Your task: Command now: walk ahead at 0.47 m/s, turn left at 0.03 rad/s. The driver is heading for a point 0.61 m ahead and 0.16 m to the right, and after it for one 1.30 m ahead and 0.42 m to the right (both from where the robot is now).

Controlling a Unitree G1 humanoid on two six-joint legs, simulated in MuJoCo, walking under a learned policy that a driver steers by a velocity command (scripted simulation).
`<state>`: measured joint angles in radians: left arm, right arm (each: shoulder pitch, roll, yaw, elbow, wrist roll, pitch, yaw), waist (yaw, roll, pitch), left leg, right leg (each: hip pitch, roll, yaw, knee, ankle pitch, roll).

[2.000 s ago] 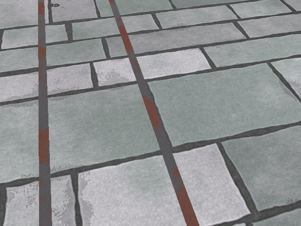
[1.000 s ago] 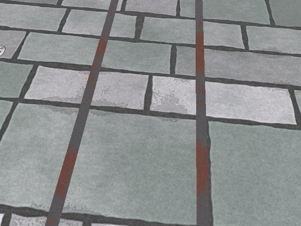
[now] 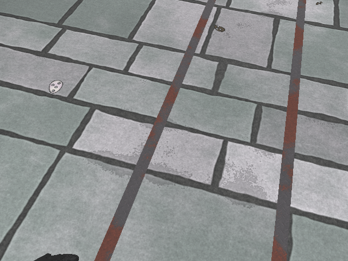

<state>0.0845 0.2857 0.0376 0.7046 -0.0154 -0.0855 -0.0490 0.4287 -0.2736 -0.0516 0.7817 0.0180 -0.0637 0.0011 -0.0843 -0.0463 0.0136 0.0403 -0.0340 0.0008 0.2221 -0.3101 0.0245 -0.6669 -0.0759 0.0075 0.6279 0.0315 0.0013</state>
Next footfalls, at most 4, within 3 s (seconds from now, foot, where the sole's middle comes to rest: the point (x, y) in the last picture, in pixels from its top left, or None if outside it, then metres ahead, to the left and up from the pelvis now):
0.10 right None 0.25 -0.13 -0.78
0.60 left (140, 257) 0.49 0.09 -0.78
1.00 right None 0.38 -0.14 -0.78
1.42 left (176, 204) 0.69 -0.06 -0.78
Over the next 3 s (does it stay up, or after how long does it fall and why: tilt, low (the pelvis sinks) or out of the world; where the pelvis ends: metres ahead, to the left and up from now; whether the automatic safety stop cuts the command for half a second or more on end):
stays up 0.74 -0.22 0.00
